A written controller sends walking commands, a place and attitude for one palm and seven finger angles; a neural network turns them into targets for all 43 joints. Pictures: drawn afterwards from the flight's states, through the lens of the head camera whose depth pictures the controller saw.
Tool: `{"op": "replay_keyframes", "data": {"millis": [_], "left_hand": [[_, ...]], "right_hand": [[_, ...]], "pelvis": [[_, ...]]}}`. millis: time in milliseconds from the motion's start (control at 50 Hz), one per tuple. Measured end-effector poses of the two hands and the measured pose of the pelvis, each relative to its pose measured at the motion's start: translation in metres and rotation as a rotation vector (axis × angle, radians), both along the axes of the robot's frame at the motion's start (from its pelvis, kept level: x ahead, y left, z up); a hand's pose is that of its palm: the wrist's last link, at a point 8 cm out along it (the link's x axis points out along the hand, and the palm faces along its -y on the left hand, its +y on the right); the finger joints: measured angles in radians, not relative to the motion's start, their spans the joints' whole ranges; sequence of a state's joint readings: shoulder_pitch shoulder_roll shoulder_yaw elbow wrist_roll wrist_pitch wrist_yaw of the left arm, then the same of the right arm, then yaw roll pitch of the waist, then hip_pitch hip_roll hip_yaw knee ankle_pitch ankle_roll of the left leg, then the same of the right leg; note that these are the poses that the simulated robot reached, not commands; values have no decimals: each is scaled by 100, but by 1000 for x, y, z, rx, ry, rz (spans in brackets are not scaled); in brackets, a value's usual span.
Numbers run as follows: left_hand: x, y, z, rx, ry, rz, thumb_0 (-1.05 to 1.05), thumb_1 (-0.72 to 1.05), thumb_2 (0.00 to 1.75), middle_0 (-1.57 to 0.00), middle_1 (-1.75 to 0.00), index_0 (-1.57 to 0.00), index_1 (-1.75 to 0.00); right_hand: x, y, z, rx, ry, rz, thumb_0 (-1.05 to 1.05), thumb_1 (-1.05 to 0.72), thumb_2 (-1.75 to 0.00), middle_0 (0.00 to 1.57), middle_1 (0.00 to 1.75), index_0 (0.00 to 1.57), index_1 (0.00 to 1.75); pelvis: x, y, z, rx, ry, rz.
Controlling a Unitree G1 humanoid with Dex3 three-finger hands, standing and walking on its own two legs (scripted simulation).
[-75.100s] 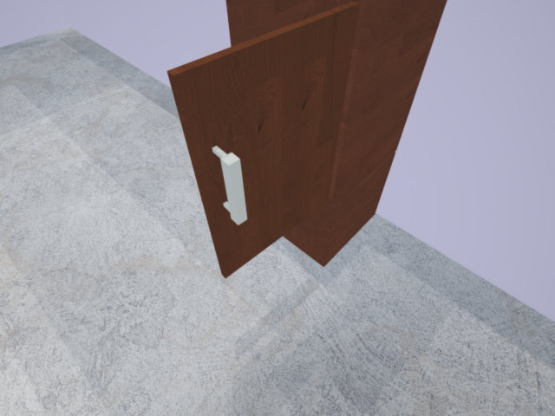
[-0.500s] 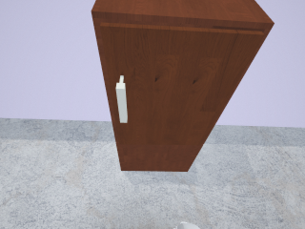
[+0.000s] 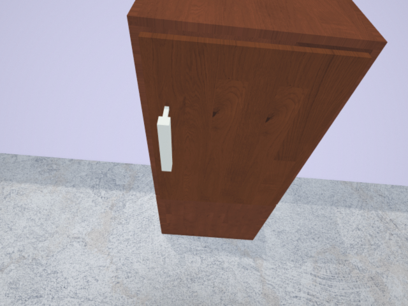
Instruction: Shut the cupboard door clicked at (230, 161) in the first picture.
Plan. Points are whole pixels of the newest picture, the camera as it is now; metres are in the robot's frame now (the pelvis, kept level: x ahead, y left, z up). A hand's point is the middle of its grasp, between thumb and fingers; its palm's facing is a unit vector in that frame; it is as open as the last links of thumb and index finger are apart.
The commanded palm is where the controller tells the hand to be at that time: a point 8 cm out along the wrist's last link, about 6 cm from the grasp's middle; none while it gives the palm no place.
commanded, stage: come to a stop and stand still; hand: left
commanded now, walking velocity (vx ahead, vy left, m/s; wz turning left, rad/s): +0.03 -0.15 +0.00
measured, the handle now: (166, 140) +0.46 +0.13 +0.02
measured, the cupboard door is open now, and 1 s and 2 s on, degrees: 1 1 1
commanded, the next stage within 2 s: look again from close up in 1.10 s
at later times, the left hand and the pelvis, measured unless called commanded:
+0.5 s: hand out of the picture -0.01 +0.14 -0.16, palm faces -0.03 -0.97 -0.24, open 7.3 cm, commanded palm none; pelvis -0.03 -0.03 +0.00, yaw -1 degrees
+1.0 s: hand out of the picture +0.00 +0.12 -0.16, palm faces -0.02 -0.98 -0.20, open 7.4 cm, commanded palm none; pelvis -0.01 -0.06 +0.01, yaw -2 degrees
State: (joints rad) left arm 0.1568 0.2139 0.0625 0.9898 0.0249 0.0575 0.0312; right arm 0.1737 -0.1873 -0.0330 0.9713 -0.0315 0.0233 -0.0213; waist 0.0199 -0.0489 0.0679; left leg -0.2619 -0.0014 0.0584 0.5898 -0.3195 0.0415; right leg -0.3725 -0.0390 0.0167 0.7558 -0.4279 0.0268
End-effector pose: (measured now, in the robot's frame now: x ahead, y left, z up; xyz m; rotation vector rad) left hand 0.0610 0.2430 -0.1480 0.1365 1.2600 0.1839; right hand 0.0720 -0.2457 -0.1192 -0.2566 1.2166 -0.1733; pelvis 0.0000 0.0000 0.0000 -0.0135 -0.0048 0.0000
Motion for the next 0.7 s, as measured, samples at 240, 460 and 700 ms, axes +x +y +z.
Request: {"op": "replay_keyframes", "data": {"millis": [240,460,700], "left_hand": [[-61,-5,13,27,119,-12,0,91,90,-20,-29,-20,-30],[-73,-48,19,27,70,-80,1,90,90,-20,-29,-20,-30],[-69,-63,22,33,76,-81,1,91,90,-20,-29,-20,-30]], "right_hand": [[-22,11,-7,77,-1,-29,0,-90,-90,20,30,21,30],[-85,-8,-29,136,63,-78,0,-91,-90,20,30,20,30],[-130,-12,-30,170,201,-99,1,-91,-90,20,30,20,30]], "pelvis": [[-13,-10,8,10,2,-26],[-26,-27,3,18,-18,-24],[-23,-47,7,30,-11,-24]]}}
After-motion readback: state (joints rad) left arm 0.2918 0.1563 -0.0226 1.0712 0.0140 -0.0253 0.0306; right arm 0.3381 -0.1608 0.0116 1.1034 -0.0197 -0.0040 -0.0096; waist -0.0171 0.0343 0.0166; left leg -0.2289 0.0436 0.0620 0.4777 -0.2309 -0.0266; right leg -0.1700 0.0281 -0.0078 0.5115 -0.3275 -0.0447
